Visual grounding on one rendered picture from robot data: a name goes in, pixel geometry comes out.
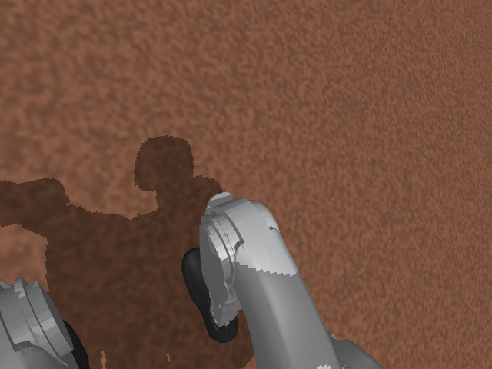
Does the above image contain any right robot foot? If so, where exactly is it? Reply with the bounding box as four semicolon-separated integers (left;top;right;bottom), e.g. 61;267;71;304
181;248;238;343

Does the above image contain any left robot foot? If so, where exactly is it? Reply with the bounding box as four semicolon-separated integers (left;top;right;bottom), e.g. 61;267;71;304
62;319;90;369

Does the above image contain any right robot hand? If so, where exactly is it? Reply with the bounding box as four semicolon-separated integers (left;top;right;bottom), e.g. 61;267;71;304
327;332;384;369

